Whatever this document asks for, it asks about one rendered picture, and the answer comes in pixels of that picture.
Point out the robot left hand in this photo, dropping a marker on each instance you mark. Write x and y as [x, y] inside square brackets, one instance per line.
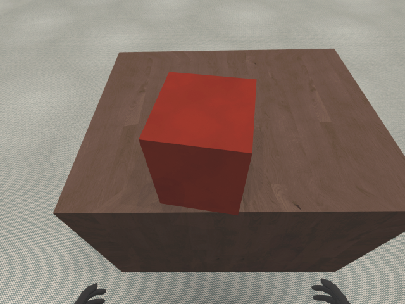
[90, 292]

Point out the robot right hand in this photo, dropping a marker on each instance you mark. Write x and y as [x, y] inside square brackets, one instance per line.
[336, 296]

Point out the pedestal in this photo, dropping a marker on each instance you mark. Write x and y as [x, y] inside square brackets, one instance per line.
[325, 185]

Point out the carton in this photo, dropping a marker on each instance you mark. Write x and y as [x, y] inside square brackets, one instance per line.
[198, 139]

